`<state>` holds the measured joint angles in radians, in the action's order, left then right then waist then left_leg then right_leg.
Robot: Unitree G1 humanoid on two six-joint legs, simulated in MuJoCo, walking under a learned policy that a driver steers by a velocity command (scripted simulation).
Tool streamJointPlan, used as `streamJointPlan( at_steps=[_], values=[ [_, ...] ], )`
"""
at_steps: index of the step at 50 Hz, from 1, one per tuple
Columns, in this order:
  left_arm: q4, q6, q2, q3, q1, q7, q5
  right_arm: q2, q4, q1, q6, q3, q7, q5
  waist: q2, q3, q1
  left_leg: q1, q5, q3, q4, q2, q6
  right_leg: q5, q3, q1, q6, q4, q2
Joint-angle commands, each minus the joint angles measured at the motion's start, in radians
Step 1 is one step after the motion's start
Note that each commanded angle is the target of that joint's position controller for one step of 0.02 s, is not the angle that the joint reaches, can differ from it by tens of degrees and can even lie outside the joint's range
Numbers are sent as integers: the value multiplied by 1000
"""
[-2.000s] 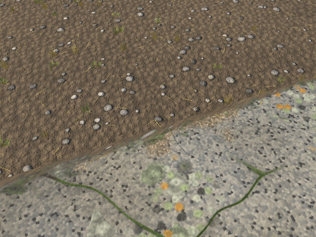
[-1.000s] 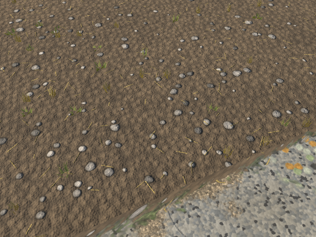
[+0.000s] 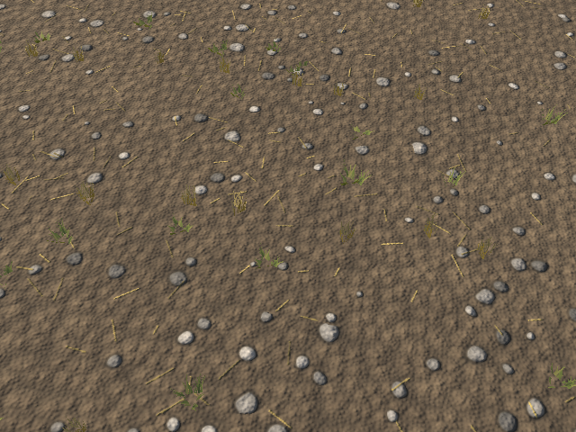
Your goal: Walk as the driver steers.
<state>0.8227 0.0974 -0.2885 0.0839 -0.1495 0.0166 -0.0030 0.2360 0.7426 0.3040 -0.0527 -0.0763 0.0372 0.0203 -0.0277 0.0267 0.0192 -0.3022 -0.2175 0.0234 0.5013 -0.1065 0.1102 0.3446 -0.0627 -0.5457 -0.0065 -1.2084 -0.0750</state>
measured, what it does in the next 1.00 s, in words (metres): goes down: right foot 0.19 m lower, then left foot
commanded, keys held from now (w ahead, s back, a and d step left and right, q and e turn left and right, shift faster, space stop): w+q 0.06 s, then w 0.78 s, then w+e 0.16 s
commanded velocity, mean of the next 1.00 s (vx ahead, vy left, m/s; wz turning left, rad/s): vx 0.50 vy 0.00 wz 0.14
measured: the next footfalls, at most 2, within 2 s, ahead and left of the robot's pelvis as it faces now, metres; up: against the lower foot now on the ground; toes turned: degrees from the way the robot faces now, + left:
right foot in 0.52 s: +0.48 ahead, -0.20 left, -0.19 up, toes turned +9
left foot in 0.98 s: +0.74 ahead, +0.03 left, -0.19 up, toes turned +4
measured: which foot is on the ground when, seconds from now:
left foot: down 0.00-0.52, up 0.54-0.96, down 0.98-1.00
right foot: up 0.00-0.50, down 0.52-1.00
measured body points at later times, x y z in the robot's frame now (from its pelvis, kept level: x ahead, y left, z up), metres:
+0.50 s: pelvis +0.31 -0.08 -0.13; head +0.33 -0.07 +0.32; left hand +0.50 +0.18 -0.20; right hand +0.31 -0.37 -0.24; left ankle +0.03 +0.06 -0.72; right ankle +0.47 -0.19 -0.86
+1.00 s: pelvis +0.60 -0.08 -0.20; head +0.63 -0.06 +0.25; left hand +0.52 +0.18 -0.34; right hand +0.90 -0.25 -0.24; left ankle +0.70 +0.03 -0.93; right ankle +0.44 -0.21 -0.91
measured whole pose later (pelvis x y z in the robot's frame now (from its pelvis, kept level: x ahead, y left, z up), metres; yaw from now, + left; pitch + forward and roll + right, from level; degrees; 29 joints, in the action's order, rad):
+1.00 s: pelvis +0.60 -0.08 -0.20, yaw +5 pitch +4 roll +0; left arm 0.94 0.04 -0.25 0.05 -0.46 0.02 -0.02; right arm 0.20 0.63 -0.06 -0.11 -0.03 0.03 -0.01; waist -0.01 -0.01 -0.09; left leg -0.50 -0.08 -0.01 0.52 -0.03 0.06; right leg 0.46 -0.06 -0.05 -0.05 -0.54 0.05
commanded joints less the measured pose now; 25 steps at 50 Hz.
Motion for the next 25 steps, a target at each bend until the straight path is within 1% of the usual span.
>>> streamJointPlan(
  at_steps=[1, 2, 3, 4, 5, 6, 7, 8, 9, 10, 11, 12, 13, 14, 16, 17, 18, 19, 20, 21, 22, 23, 24, 25],
  values=[
    [-62, -23, -88, 32, -58, 1, 10, 128, -91, -19, -23, -24, -23, 11, 23, -90, -54, 116, 341, 336, -212, 257, 210, -94, -37, -116, 14, 130, -39],
    [-76, -24, -47, 16, -36, -2, 27, 151, -84, 4, -14, -34, -35, 2, 32, -101, -46, 94, 412, 305, -189, 243, 214, -141, -14, -108, 30, 164, -27],
    [-86, -24, -34, 10, -15, -7, 31, 155, -85, 20, -6, -35, -43, -1, 41, -100, -37, 86, 437, 288, -179, 231, 207, -192, -9, -111, 37, 205, -19],
    [-71, -16, -44, 10, -45, -25, 28, 170, -87, 44, -6, -37, -46, -24, 44, -138, -31, 114, 433, 300, -138, 245, 207, -317, -8, -111, 25, 149, -14],
    [-67, -13, -58, 13, -46, -34, 23, 155, -85, 54, -6, -31, -48, -22, 51, -129, -28, 122, 407, 305, -129, 245, 201, -345, -15, -147, 17, 154, -20],
    [-108, -4, -108, 34, 54, -44, -13, 149, -33, 174, -16, -27, -56, -10, 93, -83, 12, 260, 193, 366, -140, 259, 177, -375, -83, -330, -1, 213, -41],
    [-140, 5, -122, 34, 120, -50, -21, 140, -16, 220, -23, -23, -59, -10, 111, -44, 36, 332, 97, 421, -139, 283, 172, -376, -101, -442, -13, 269, -48],
    [-155, 13, -122, 33, 156, -54, -17, 148, -11, 235, -28, -23, -64, -12, 117, -17, 44, 361, 74, 444, -130, 295, 169, -394, -113, -494, -19, 313, -50],
    [-172, 16, -121, 29, 190, -58, -7, 146, -4, 216, -29, -16, -82, -2, 117, 39, 28, 244, 5, 376, -128, 263, 160, -508, -93, -439, -7, 449, -40],
    [-176, 20, -85, 16, 227, -63, 18, 145, -6, 210, -29, -13, -94, -8, 122, 34, 51, 177, -24, 343, -108, 237, 147, -620, -62, -360, -6, 499, -17],
    [-173, 24, -52, 7, 221, -70, 29, 146, -6, 201, -25, -10, -100, -12, 123, 31, 53, 107, -58, 328, -83, 225, 144, -712, -49, -286, -8, 512, -4],
    [-169, 29, -49, 4, 203, -81, 34, 161, -6, 186, -23, -11, -104, -13, 111, 30, 43, 34, -96, 317, -44, 216, 135, -793, -41, -222, -25, 515, 10],
    [-168, 30, -39, -1, 191, -86, 29, 162, -9, 182, -24, -8, -105, -5, 119, 29, 35, -8, -111, 328, -29, 214, 131, -816, -27, -185, -33, 502, 23],
    [-178, 30, -39, -2, 193, -88, 26, 161, -9, 181, -25, -5, -103, -2, 129, 35, 36, -5, -106, 339, 10, 214, 131, -804, -33, -188, -42, 497, 27],
    [-206, 33, -43, -8, 221, -99, 24, 161, -11, 195, -20, -3, -97, -1, 132, 46, 52, 56, -84, 364, 95, 218, 129, -754, -30, -252, -54, 510, 30],
    [-224, 34, -41, -13, 236, -111, 26, 158, -9, 214, -15, 0, -97, -2, 126, 46, 69, 87, -78, 374, 125, 216, 125, -741, -28, -270, -59, 529, 34],
    [-241, 35, -38, -16, 259, -122, 20, 158, 2, 233, -6, 0, -103, 4, 133, 52, 81, 116, -82, 395, 160, 226, 120, -737, -35, -298, -58, 539, 25],
    [-243, 31, -40, -19, 254, -128, 14, 156, 0, 225, 5, 1, -112, 15, 130, 68, 80, 145, -74, 378, 199, 223, 101, -750, -37, -298, -50, 595, 9],
    [-238, 31, -40, -22, 253, -127, 13, 144, 4, 222, 13, 3, -114, 21, 122, 63, 85, 131, -87, 346, 240, 206, 72, -785, -29, -224, -47, 654, 5],
    [-229, 32, -35, -26, 228, -124, 16, 137, 5, 212, 17, 5, -113, 28, 117, 55, 85, 113, -62, 315, 270, 190, 49, -811, -16, -128, -40, 721, 4],
    [-208, 32, -42, -23, 179, -117, 17, 142, 6, 197, 18, 4, -109, 27, 120, 36, 73, 116, -28, 298, 325, 171, 31, -844, -7, -27, -33, 769, -8],
    [-171, 30, -70, -8, 77, -108, 13, 135, 13, 181, 16, 6, -103, 23, 109, 4, 35, 146, 31, 282, 444, 149, 15, -863, -7, 70, -29, 811, -24],
    [-114, 26, -107, 13, -94, -94, -5, 139, 24, 150, 11, 5, -97, 20, 106, -39, -42, 169, 116, 275, 621, 146, 0, -896, -15, 196, -41, 886, -58],
    [-48, 25, -122, 27, -285, -82, -5, 131, 43, 126, 2, 8, -79, 21, 59, -109, -138, 98, 169, 210, 875, 103, -36, -984, 14, 438, -55, 983, -71]
  ],
)
Over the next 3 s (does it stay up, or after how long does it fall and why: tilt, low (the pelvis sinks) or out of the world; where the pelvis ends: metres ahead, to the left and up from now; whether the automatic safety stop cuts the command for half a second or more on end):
stays up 1.46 -0.31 -0.18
